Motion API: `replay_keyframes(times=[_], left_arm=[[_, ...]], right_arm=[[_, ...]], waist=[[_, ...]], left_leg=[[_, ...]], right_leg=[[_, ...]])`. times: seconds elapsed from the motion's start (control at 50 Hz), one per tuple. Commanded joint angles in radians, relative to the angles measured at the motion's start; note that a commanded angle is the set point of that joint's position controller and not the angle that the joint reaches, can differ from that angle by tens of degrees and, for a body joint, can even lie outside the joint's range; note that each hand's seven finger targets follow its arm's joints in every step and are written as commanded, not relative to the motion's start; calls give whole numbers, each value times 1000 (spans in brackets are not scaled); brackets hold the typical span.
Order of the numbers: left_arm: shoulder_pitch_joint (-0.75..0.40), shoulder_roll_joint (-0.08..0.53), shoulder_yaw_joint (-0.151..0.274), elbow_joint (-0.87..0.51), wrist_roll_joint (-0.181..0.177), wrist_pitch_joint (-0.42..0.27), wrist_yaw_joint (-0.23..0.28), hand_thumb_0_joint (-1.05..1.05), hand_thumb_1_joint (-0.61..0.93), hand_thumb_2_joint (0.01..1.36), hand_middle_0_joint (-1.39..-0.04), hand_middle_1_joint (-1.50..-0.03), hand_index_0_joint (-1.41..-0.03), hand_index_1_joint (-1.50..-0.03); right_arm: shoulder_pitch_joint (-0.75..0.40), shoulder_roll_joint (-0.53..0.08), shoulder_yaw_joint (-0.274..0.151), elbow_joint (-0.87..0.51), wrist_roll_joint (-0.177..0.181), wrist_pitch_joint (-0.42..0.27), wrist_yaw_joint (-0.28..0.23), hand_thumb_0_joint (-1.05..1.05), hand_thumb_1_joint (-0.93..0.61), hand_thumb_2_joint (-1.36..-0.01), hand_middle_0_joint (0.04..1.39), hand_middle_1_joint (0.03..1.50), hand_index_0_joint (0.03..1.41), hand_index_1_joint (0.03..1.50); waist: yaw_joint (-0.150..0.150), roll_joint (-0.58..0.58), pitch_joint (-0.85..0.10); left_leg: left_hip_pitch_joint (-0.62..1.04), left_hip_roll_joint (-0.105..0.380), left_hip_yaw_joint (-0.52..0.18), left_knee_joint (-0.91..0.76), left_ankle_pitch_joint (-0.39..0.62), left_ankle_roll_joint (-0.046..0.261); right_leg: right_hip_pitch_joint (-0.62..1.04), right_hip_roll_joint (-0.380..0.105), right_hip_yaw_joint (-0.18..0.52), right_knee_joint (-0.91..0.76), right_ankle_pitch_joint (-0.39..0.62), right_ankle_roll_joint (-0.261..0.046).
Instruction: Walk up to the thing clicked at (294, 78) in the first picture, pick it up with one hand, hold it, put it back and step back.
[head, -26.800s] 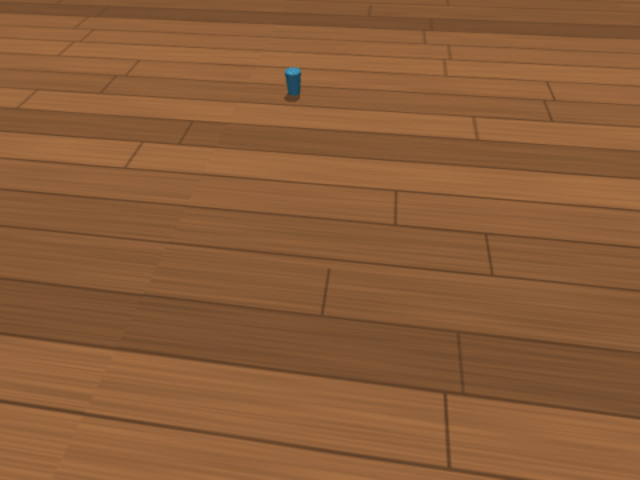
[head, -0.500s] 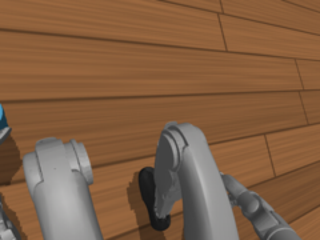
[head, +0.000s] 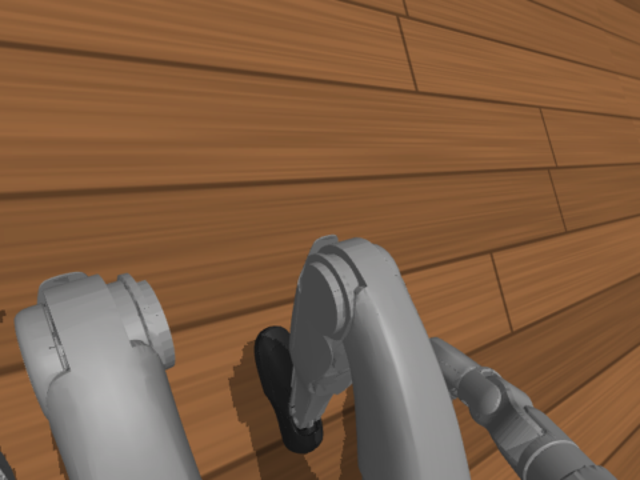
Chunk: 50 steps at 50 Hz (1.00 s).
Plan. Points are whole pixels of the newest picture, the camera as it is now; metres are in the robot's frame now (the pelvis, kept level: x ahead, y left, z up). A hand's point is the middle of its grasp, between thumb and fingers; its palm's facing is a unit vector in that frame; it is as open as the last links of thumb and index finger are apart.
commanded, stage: lower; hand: left
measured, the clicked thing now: out of the picture +0.37 +0.32 -0.20
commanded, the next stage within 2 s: loosen in 0.32 s
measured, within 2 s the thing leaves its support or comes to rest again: rests again in 1.40 s
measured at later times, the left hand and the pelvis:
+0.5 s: hand out of the picture +0.37 +0.33 -0.18, palm faces +0.53 -0.85 -0.02, open 11.8 cm; pelvis +0.00 +0.00 +0.00, yaw -1 degrees
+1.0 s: hand out of the picture +0.37 +0.33 -0.18, palm faces +0.52 -0.85 -0.01, open 14.7 cm; pelvis -0.01 +0.01 +0.00, yaw -2 degrees
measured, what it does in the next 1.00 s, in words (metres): stands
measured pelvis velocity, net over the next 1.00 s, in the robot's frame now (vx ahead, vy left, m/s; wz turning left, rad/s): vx -0.01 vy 0.01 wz -0.03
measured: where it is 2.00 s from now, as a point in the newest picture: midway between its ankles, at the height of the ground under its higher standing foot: (218, 444)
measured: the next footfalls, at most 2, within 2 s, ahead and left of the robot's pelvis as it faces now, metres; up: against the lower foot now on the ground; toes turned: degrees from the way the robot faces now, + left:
none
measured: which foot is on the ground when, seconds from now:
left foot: down 0.00-1.00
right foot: down 0.00-1.00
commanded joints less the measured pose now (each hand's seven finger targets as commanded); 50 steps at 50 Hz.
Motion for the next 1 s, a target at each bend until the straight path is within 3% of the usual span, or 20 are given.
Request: replay_keyframes(times=[0.0,0.16,0.2,0.3,0.38,0.4,0.42,0.52,0.62,0.7,0.78,0.84,0.96,0.98], left_arm=[[-182,215,16,-151,-2,-102,12,0,80,1219,-1228,-1354,-1243,-1360],[-142,240,48,-125,0,-114,24,0,108,1245,-1243,-1365,-1252,-1376],[-150,217,26,-118,0,-114,26,0,118,1248,-1239,-1369,-1251,-1377],[-168,228,13,-136,4,-124,24,0,132,1241,-1245,-1363,-1257,-1371],[-157,224,11,-115,-4,-128,26,0,145,1239,-1246,-1354,-1256,-1364],[-147,200,0,-109,-6,-128,25,0,151,1238,-1242,-1353,-1251,-1363],[-165,210,-7,-101,-1,-130,25,0,112,1158,-1235,-1324,-1268,-1310],[-169,218,-7,-115,0,-132,32,0,-114,758,-996,-985,-1030,-960],[-179,219,-23,-105,7,-128,35,0,-333,518,-844,-751,-871,-729],[-171,221,-20,-113,10,-129,40,0,-490,363,-641,-541,-651,-536],[-161,206,-28,-78,10,-119,44,0,-533,265,-550,-425,-555,-423],[-133,197,-22,-70,3,-114,45,0,-593,225,-491,-364,-489,-368],[-141,190,-30,-91,3,-116,45,0,-591,159,-372,-247,-365,-255],[-153,183,-37,-90,2,-118,45,0,-605,146,-345,-228,-339,-236]], right_arm=[[26,-343,-105,-25,1,-3,-17,0,-909,-906,200,300,200,300],[13,-347,-90,-34,-9,4,-18,0,-908,-907,200,300,200,300],[9,-346,-88,-41,-12,2,-16,0,-906,-906,200,300,200,300],[8,-350,-85,-40,-16,1,-16,0,-908,-906,200,300,200,300],[6,-353,-80,-42,-16,-3,-17,0,-904,-904,200,300,200,300],[0,-352,-82,-41,-16,-2,-17,0,-902,-904,200,300,200,300],[-2,-360,-79,-39,-16,-3,-18,0,-909,-901,201,300,200,300],[3,-353,-73,-48,-18,0,-16,0,-910,-896,201,300,200,300],[-7,-356,-74,-50,-18,0,-17,0,-910,-894,201,300,200,300],[-4,-354,-75,-52,-18,-4,-15,0,-912,-897,201,300,200,300],[-5,-360,-75,-59,-13,-2,-12,0,-908,-896,201,300,200,300],[-4,-356,-73,-63,-12,-2,-11,0,-908,-898,201,300,200,300],[-3,-355,-73,-63,-12,0,-12,0,-909,-899,201,300,201,300],[-5,-356,-74,-60,-13,-1,-12,0,-913,-900,201,300,201,300]], waist=[[-79,527,-591],[-71,530,-570],[-84,528,-563],[-97,533,-561],[-94,518,-555],[-97,510,-545],[-104,513,-515],[-95,514,-548],[-105,516,-493],[-99,521,-518],[-101,515,-484],[-87,496,-498],[-89,506,-505],[-100,503,-506]], left_leg=[[401,51,96,-313,109,-10],[401,55,93,-311,121,-11],[397,55,94,-309,97,-10],[400,57,86,-304,95,-9],[398,58,80,-299,95,-8],[403,60,76,-302,99,-9],[392,61,70,-309,84,-9],[411,63,66,-308,114,-11],[381,62,69,-313,54,-6],[397,63,64,-318,45,-8],[381,61,54,-336,33,-9],[381,61,58,-327,54,-7],[414,66,48,-334,87,-13],[408,65,49,-326,85,-11]], right_leg=[[257,29,-107,-176,189,-66],[269,34,-113,-175,199,-66],[264,37,-115,-183,186,-65],[260,40,-122,-180,191,-63],[261,43,-127,-180,191,-63],[254,42,-129,-177,196,-62],[239,41,-135,-173,183,-62],[258,44,-135,-173,204,-63],[226,44,-135,-180,165,-63],[229,47,-138,-176,162,-63],[211,45,-147,-175,150,-65],[225,47,-142,-179,166,-65],[226,46,-142,-172,188,-65],[231,47,-142,-174,189,-62]])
